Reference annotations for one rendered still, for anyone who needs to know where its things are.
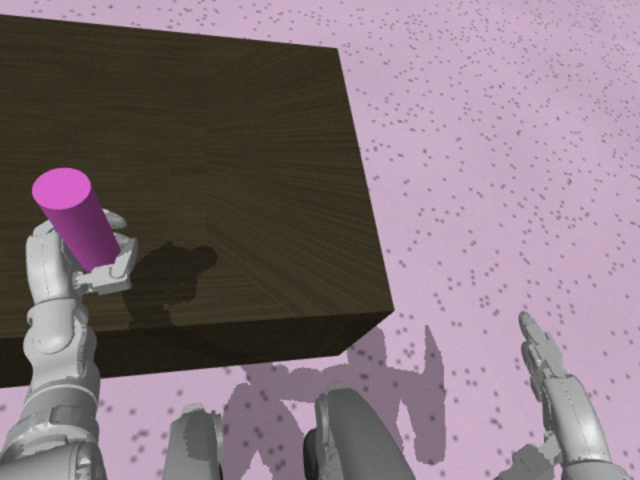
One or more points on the left robot hand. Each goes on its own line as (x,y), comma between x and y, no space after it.
(54,272)

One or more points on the right robot foot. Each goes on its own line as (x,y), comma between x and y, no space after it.
(311,467)

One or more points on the left robot arm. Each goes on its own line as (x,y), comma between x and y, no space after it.
(57,435)

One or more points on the right robot arm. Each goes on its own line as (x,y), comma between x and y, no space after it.
(593,470)

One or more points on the can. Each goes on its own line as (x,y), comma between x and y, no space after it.
(68,199)

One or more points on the right robot hand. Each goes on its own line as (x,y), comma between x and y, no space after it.
(573,430)

